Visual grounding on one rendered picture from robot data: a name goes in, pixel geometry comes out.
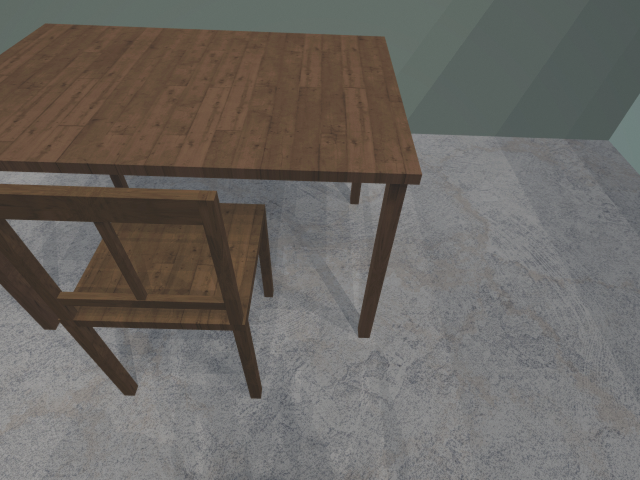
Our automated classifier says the table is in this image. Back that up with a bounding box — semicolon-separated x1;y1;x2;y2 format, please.
0;23;422;338

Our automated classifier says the chair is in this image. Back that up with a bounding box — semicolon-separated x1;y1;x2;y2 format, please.
0;184;274;399

